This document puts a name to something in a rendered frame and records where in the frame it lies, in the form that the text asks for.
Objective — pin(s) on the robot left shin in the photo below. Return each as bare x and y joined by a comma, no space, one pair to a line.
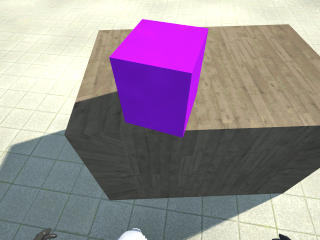
136,229

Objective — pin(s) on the pedestal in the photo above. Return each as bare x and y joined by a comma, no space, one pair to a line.
254,127

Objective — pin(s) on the robot left hand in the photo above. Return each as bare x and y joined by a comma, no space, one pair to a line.
45,234

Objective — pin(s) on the robot left thigh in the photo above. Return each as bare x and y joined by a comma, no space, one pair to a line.
132,235

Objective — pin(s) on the carton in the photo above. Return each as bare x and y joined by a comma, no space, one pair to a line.
157,70

